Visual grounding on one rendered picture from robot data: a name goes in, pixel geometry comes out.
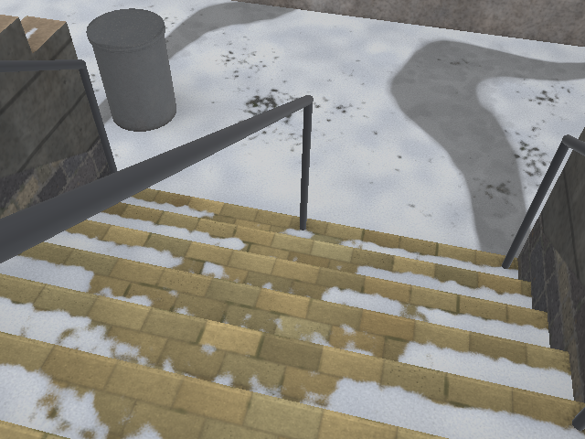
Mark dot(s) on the stairs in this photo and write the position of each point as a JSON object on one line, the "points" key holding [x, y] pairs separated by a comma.
{"points": [[167, 316]]}

